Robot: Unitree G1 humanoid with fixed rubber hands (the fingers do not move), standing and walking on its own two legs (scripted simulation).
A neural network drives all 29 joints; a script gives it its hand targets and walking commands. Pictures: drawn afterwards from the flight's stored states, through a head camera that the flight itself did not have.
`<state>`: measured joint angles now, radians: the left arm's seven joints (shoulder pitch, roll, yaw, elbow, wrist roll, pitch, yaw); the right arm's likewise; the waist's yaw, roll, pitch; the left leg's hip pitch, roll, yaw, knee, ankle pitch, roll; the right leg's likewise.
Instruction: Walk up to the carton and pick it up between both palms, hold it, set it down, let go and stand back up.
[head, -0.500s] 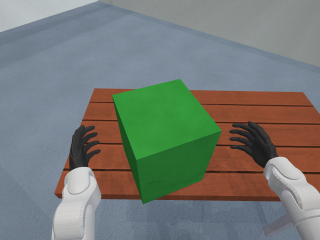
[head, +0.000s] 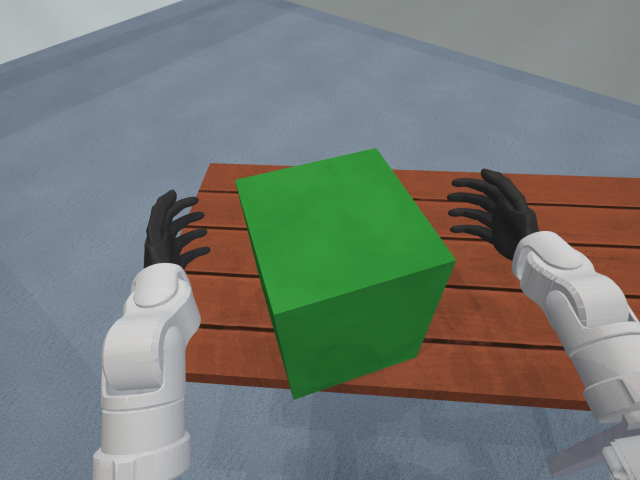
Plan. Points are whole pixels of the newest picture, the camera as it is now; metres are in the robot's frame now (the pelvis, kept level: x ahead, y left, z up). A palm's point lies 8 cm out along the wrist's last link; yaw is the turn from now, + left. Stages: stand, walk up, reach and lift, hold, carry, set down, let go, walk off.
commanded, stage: reach and lift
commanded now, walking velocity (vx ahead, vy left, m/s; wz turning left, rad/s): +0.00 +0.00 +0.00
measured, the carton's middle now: (333, 276) +0.40 +0.04 +0.02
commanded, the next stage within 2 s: none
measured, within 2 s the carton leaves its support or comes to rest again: neither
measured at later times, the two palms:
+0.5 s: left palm (152, 213) +0.36 +0.24 +0.18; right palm (481, 174) +0.47 -0.13 +0.16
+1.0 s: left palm (175, 242) +0.37 +0.23 +0.12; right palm (463, 195) +0.48 -0.13 +0.11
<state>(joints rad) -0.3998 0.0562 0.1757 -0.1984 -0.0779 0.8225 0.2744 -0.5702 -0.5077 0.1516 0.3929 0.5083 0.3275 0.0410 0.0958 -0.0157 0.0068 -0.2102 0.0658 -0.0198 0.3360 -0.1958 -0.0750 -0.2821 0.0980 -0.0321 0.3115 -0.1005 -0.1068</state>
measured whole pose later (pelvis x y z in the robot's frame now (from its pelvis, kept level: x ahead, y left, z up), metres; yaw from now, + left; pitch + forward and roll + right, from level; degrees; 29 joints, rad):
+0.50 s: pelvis +0.01 +0.01 +0.00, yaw +0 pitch +9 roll +0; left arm -0.57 0.08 0.21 -0.20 -0.10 0.89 0.25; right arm -0.82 -0.58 0.20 0.48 0.55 0.38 0.04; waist 0.15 0.03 -0.02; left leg -0.30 0.05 -0.01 0.33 -0.20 -0.05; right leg -0.36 0.09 -0.01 0.28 -0.09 -0.08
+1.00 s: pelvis +0.01 +0.01 +0.00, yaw +1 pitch +12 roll +1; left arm -0.57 0.00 0.26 0.07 -0.03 0.65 0.21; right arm -0.85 -0.46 0.16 0.67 0.40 0.25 0.04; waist 0.16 0.03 -0.04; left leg -0.36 0.05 -0.03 0.32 -0.17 -0.07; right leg -0.43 0.08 -0.02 0.31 -0.09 -0.09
